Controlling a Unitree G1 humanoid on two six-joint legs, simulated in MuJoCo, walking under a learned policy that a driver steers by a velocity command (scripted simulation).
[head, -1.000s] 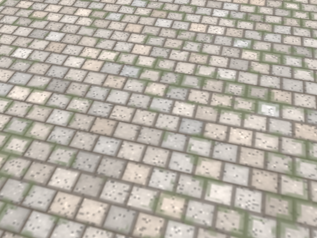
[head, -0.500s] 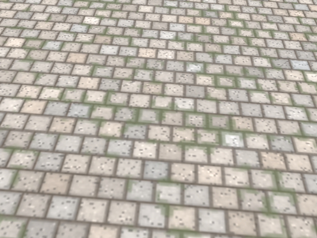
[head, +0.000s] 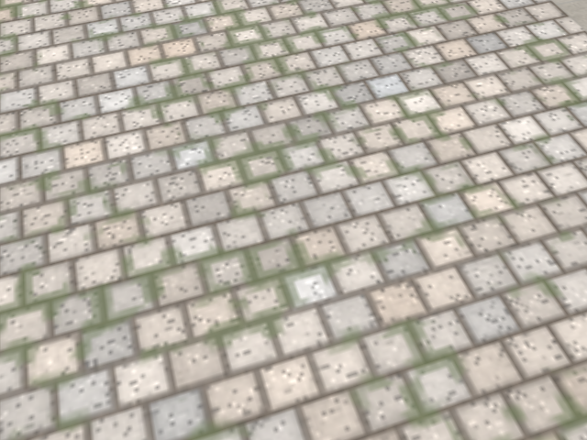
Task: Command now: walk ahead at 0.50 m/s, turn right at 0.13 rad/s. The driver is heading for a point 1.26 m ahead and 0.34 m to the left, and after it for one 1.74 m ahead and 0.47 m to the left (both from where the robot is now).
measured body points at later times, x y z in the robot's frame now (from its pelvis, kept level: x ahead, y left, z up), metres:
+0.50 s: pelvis +0.27 +0.05 -0.01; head +0.30 +0.05 +0.44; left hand +0.21 +0.30 -0.15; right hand +0.47 -0.17 -0.12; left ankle +0.34 +0.11 -0.73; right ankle +0.08 -0.06 -0.66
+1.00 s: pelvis +0.55 +0.09 +0.00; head +0.58 +0.11 +0.44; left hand +0.63 +0.40 -0.09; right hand +0.67 -0.18 -0.13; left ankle +0.35 +0.11 -0.70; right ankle +0.69 +0.05 -0.73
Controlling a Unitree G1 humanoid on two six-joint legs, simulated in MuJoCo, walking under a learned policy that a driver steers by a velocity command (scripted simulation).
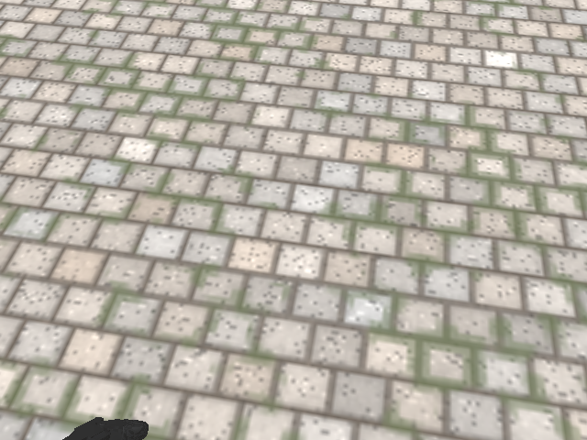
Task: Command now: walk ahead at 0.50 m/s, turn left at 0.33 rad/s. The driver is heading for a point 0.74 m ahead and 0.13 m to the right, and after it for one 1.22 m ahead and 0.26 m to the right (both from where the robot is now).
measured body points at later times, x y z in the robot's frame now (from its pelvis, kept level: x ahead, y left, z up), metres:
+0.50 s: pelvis +0.25 +0.02 +0.01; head +0.28 +0.03 +0.46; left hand +0.23 +0.29 -0.13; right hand +0.45 -0.22 -0.07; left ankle +0.33 +0.11 -0.72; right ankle +0.12 -0.10 -0.68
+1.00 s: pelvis +0.49 -0.06 -0.01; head +0.52 -0.08 +0.44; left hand +0.77 +0.09 -0.10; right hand +0.37 -0.29 -0.15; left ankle +0.35 +0.11 -0.68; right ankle +0.55 -0.14 -0.72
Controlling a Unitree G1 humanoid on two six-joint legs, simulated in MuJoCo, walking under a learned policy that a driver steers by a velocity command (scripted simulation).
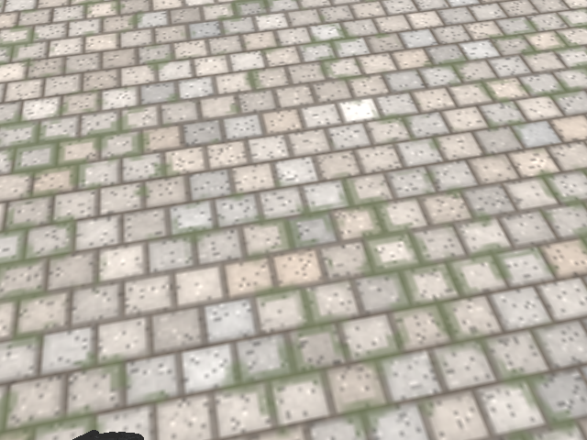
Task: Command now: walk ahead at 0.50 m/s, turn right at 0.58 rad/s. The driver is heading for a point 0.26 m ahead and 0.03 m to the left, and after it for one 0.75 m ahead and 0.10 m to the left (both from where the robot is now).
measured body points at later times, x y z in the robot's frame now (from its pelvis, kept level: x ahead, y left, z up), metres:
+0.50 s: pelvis +0.19 +0.01 +0.01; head +0.22 +0.02 +0.46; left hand +0.26 +0.27 -0.13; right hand +0.28 -0.25 -0.11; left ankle +0.25 +0.08 -0.72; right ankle +0.10 -0.05 -0.70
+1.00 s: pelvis +0.21 -0.03 +0.02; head +0.24 -0.04 +0.47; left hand +0.24 +0.27 -0.08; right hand +0.39 -0.27 -0.11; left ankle +0.25 +0.08 -0.70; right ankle +0.24 -0.13 -0.72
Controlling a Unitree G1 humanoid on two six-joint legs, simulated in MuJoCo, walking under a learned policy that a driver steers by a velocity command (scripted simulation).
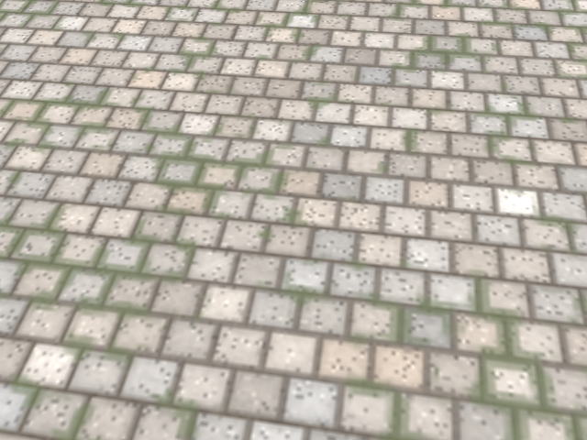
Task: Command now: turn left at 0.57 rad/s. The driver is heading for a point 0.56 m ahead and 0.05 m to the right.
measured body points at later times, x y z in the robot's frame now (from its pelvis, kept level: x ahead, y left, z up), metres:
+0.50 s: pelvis -0.01 +0.01 +0.01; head +0.00 +0.03 +0.46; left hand +0.02 +0.28 -0.14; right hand +0.14 -0.22 -0.11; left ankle -0.05 +0.11 -0.74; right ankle +0.00 -0.10 -0.74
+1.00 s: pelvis +0.06 -0.07 +0.01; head +0.08 -0.10 +0.46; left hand +0.14 +0.20 -0.11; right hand +0.12 -0.35 -0.13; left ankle +0.09 +0.08 -0.66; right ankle +0.01 -0.12 -0.74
